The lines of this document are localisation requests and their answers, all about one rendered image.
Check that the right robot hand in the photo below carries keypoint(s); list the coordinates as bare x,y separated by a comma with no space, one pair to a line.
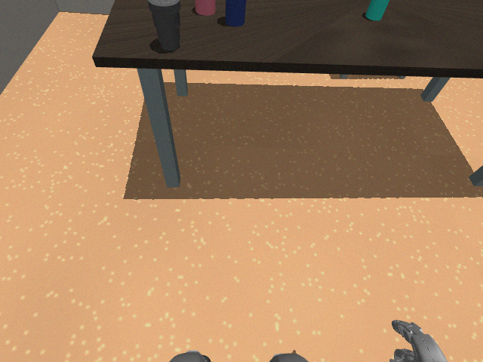
425,348

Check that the table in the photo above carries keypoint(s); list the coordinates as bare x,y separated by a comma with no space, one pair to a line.
442,39

